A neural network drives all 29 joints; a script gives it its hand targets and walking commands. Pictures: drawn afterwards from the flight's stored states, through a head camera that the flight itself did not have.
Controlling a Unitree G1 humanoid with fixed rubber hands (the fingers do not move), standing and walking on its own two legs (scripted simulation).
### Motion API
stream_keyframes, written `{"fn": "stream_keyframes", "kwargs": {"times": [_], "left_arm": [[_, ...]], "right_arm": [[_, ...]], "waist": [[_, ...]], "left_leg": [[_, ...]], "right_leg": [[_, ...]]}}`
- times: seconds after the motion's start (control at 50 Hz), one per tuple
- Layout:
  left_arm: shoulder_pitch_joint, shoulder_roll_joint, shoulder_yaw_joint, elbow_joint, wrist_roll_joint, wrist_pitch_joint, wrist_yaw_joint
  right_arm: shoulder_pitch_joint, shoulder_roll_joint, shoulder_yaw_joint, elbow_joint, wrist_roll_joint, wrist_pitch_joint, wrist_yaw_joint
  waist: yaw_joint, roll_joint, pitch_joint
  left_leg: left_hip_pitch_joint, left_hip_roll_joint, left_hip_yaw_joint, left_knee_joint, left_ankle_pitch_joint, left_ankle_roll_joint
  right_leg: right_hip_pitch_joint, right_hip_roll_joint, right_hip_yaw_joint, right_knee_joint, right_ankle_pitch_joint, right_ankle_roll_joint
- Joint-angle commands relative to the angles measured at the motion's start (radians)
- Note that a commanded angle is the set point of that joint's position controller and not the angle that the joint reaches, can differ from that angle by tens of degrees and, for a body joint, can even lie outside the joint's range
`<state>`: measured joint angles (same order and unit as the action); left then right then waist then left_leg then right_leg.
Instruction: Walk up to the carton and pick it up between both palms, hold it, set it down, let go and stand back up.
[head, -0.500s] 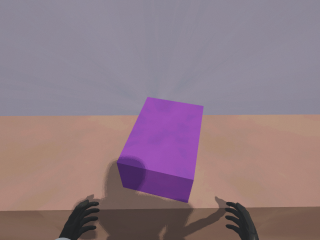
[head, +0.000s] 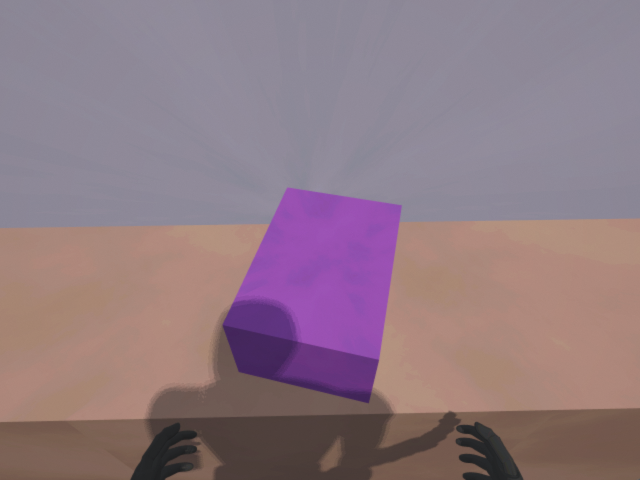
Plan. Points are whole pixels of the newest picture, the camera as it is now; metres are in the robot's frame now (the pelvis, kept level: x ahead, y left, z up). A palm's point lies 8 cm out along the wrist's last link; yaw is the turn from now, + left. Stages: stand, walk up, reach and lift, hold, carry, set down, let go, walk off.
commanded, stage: let go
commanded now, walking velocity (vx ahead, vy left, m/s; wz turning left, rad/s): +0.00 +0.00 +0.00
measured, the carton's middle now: (324, 284) +0.45 +0.02 -0.05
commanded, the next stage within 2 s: stand in 0.48 s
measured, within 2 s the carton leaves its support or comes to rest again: neither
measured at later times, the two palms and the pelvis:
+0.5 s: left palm out of the picture +0.16 +0.21 -0.08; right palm out of the picture +0.16 -0.24 -0.08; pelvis +0.00 -0.01 +0.00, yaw +0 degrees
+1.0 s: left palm out of the picture +0.03 +0.27 -0.11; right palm out of the picture +0.04 -0.23 -0.12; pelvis -0.03 +0.02 -0.01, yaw +2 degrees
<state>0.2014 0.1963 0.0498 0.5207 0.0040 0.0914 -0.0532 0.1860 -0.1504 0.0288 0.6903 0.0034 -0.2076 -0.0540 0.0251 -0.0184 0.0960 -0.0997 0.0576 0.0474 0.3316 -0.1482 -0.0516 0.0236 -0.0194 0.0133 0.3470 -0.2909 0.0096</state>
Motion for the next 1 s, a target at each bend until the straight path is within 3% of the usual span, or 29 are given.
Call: {"fn": "stream_keyframes", "kwargs": {"times": [0.0, 0.08, 0.24, 0.42, 0.44, 0.46, 0.48, 0.52, 0.56, 0.58, 0.64, 0.84, 0.98], "left_arm": [[-0.082, 0.093, 0.015, -0.142, 0.016, 0.002, 0.027], [-0.105, 0.088, -0.016, -0.169, 0.003, 0.004, 0.047], [-0.077, 0.096, 0.043, -0.086, 0.033, 0.002, 0.03], [-0.121, 0.081, 0.033, -0.101, 0.036, 0.004, 0.024], [-0.09, 0.06, 0.039, -0.146, 0.009, -0.016, 0.008], [-0.103, 0.072, 0.043, -0.139, 0.012, -0.016, 0.0], [0.082, 0.191, 0.05, 0.02, 0.012, -0.094, 0.038], [0.102, 0.18, 0.045, 0.022, -0.003, -0.108, 0.039], [0.067, 0.18, 0.042, 0.001, 0.011, -0.134, 0.048], [0.069, 0.17, 0.037, -0.002, 0.017, -0.143, 0.051], [0.09, 0.155, 0.022, 0.013, 0.016, -0.143, 0.057], [0.163, 0.193, 0.01, 0.048, 0.012, -0.136, 0.058], [0.209, 0.203, -0.001, 0.077, 0.011, -0.133, 0.062]], "right_arm": [[-0.092, -0.136, -0.063, -0.063, -0.019, -0.04, 0.023], [-0.119, -0.156, -0.099, -0.057, -0.034, -0.05, 0.044], [-0.107, -0.159, -0.026, -0.031, -0.003, -0.064, 0.034], [-0.122, -0.166, -0.032, -0.056, -0.002, -0.058, 0.029], [-0.083, -0.183, -0.051, -0.153, 0.007, -0.064, 0.015], [-0.078, -0.183, -0.041, -0.148, 0.007, -0.065, 0.005], [0.021, -0.241, -0.082, 0.032, -0.051, 0.052, -0.009], [0.007, -0.24, -0.082, -0.014, -0.052, 0.119, 0.002], [0.048, -0.24, -0.085, -0.029, -0.048, 0.126, 0.006], [0.07, -0.236, -0.086, -0.02, -0.042, 0.127, 0.011], [0.066, -0.222, -0.089, 0.002, -0.029, 0.136, 0.023], [0.097, -0.242, -0.087, 0.028, -0.029, 0.162, 0.05], [0.128, -0.249, -0.08, 0.056, -0.025, 0.168, 0.053]], "waist": [[-0.024, 0.033, -0.12], [-0.043, 0.02, -0.135], [-0.017, -0.02, -0.131], [-0.023, -0.032, -0.095], [0.012, -0.084, -0.103], [-0.003, -0.064, -0.105], [0.024, -0.029, -0.189], [0.006, -0.011, -0.161], [-0.015, 0.002, -0.201], [-0.02, 0.019, -0.21], [-0.021, 0.035, -0.161], [-0.027, 0.013, -0.009], [-0.027, 0.022, -0.003]], "left_leg": [[0.362, -0.065, 0.026, 0.047, 0.277, -0.003], [0.359, -0.052, 0.019, 0.052, 0.237, 0.006], [0.287, -0.101, 0.03, 0.041, 0.23, 0.01], [0.304, -0.088, 0.034, 0.024, 0.184, 0.017], [0.192, -0.117, 0.05, 0.052, 0.169, 0.011], [0.195, -0.115, 0.049, 0.04, 0.151, 0.009], [0.016, -0.014, 0.003, 0.122, 0.373, 0.056], [0.004, 0.005, -0.01, 0.132, 0.271, 0.067], [0.066, 0.033, -0.026, 0.157, 0.406, 0.08], [0.063, 0.04, -0.029, 0.16, 0.421, 0.08], [0.02, 0.045, -0.042, 0.158, 0.368, 0.079], [-0.098, 0.039, -0.085, 0.109, 0.105, 0.075], [-0.145, 0.027, -0.112, 0.073, -0.087, 0.071]], "right_leg": [[-0.348, 0.059, -0.082, -0.117, 0.222, 0.024], [-0.38, 0.058, -0.085, -0.11, 0.203, 0.019], [-0.249, 0.033, -0.047, -0.066, 0.504, 0.063], [-0.292, 0.034, -0.049, -0.087, 0.434, 0.057], [-0.238, 0.014, -0.031, -0.07, 0.443, 0.08], [-0.228, 0.018, -0.032, -0.055, 0.49, 0.085], [-0.205, -0.005, -0.022, 0.001, 0.395, 0.026], [-0.213, -0.034, 0.006, -0.021, 0.287, 0.019], [-0.194, -0.056, 0.015, 0.022, 0.426, 0.006], [-0.193, -0.058, 0.013, 0.036, 0.43, 0.004], [-0.213, -0.06, 0.014, 0.033, 0.362, -0.001], [-0.294, -0.057, 0.03, 0.0, 0.055, -0.012], [-0.305, -0.051, 0.03, 0.013, -0.079, -0.014]]}}
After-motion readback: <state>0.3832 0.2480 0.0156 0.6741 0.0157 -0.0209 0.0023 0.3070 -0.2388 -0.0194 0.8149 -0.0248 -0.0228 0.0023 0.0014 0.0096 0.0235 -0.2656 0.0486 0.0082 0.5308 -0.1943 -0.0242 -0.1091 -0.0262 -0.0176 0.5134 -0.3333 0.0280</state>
